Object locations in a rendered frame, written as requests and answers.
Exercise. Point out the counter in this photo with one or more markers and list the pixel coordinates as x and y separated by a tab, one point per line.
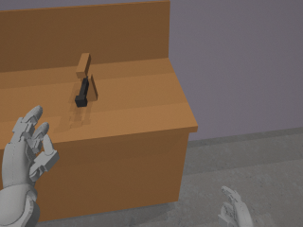
127	147

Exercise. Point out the robot left forearm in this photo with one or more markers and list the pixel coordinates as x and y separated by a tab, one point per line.
18	207

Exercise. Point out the right robot hand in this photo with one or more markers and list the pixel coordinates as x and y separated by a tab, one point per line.
240	215

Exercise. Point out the tap lever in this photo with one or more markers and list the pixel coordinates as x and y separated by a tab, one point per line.
81	100

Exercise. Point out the left robot hand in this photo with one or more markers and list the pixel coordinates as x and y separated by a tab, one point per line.
20	153

